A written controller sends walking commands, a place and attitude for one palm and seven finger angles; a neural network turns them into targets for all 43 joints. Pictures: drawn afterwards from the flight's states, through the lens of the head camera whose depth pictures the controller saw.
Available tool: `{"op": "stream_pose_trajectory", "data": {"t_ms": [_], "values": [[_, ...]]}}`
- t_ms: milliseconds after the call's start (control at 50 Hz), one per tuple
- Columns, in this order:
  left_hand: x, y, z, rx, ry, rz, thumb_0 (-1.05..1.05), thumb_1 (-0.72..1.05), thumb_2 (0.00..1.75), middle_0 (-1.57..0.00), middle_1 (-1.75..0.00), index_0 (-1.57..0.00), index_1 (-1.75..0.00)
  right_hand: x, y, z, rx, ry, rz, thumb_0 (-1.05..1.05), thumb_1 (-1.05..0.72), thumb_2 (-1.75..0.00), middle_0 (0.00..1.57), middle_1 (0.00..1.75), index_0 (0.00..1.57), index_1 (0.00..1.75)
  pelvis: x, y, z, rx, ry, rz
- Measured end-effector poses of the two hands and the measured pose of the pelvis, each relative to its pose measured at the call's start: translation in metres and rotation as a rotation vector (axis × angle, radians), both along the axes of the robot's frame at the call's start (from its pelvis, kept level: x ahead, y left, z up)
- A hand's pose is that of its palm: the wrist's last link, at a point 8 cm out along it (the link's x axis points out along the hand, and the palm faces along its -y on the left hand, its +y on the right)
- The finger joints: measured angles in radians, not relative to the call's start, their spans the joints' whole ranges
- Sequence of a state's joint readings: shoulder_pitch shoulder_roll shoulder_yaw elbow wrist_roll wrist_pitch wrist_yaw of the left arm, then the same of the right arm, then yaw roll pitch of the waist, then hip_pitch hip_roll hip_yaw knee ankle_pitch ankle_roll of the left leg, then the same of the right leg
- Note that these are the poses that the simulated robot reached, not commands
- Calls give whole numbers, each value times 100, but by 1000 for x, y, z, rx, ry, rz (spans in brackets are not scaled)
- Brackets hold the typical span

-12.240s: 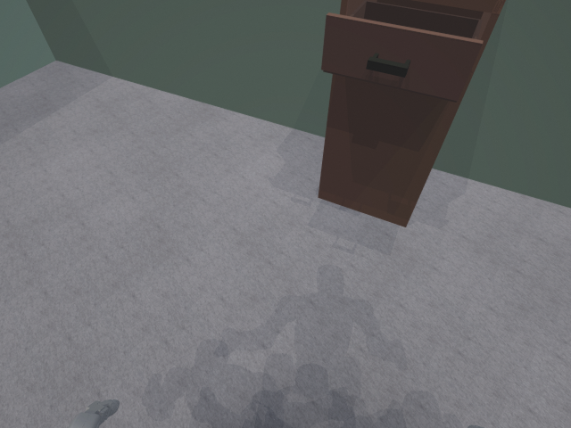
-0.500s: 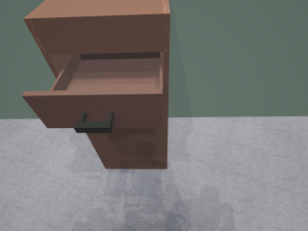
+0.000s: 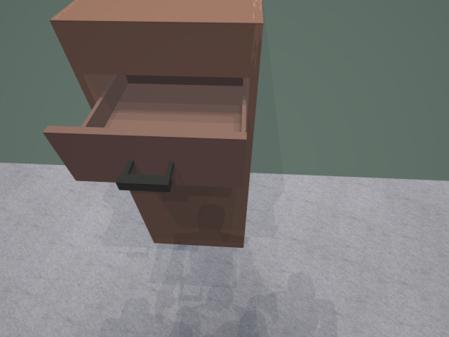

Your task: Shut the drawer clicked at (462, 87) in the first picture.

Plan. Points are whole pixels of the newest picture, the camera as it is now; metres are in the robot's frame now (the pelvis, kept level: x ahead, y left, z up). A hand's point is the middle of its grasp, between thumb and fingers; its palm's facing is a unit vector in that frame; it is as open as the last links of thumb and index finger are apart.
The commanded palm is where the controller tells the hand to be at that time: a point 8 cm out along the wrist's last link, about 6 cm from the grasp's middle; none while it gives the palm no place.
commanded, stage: look again from close up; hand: left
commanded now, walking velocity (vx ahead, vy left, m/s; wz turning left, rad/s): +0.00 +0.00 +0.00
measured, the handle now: (147, 174) +0.40 +0.19 +0.06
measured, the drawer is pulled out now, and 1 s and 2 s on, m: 0.20 0.20 0.20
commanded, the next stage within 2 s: raise the hand and make a fist in 0.30 s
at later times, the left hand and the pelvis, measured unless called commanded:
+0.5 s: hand out of the picture +0.09 +0.20 -0.11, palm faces +0.22 -0.95 -0.21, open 7.3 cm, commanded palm +0.08 +0.24 -0.05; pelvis -0.02 +0.01 +0.00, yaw +0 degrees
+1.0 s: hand (106, 327) +0.13 +0.18 +0.04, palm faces +0.05 -1.00 -0.03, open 5.0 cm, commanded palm +0.12 +0.23 +0.02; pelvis -0.07 +0.02 -0.07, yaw +3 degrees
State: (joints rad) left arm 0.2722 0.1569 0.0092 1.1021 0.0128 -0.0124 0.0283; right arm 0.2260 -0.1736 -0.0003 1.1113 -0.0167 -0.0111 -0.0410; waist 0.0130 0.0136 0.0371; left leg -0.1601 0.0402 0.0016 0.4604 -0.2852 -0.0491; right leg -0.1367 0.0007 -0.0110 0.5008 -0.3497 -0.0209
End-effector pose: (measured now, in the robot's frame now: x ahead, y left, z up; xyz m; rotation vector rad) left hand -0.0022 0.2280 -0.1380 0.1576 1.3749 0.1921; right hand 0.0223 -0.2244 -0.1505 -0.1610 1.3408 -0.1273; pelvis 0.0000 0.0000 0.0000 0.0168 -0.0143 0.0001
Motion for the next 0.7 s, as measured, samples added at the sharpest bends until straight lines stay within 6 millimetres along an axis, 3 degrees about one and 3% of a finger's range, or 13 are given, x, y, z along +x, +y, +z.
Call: {"op": "stream_pose_trajectory", "data": {"t_ms": [420,460,560,600,660,700], "values": [[-2,12,3,11,-19,-12,0,91,90,-20,-30,-20,-30,-31,7,3,6,59,-6,1,-91,-90,20,30,20,30,-13,7,3,-7,9,5],[24,16,21,10,-209,58,1,91,90,-20,-31,-20,-31,-21,5,8,-19,-44,-7,1,-91,-90,20,30,21,30,-16,10,2,-11,7,-2],[120,21,120,61,-886,46,1,91,90,-24,-34,-23,-34,32,-2,24,-67,-406,-4,1,-91,-90,20,30,21,30,-25,18,-4,-7,20,27],[148,18,154,40,-1116,-13,1,91,90,-26,-37,-26,-37,57,-4,34,-75,-542,3,1,-91,-90,20,30,20,30,-31,20,-8,-4,43,27],[162,5,176,-62,-1365,-117,1,92,90,-30,-42,-30,-42,91,-6,54,-78,-715,36,1,-91,-90,20,30,20,30,-41,19,-20,2,89,10],[153,-5,170,-150,-1434,-195,0,92,90,-33,-45,-33,-45,109,-6,66,-80,-799,74,1,-91,-90,20,30,20,30,-48,18,-29,4,107,2]]}}
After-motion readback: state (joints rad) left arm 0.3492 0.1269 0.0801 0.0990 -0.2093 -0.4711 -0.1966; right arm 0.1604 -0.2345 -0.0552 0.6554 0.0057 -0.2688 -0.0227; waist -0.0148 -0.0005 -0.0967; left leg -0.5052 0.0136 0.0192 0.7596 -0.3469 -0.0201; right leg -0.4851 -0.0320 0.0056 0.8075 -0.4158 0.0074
